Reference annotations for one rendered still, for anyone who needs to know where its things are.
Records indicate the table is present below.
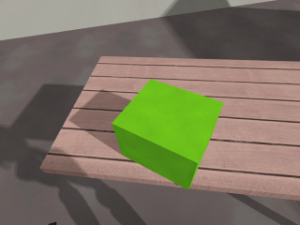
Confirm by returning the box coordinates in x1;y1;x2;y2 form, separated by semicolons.
39;56;300;201

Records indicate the carton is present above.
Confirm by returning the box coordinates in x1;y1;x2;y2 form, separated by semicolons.
112;79;224;190

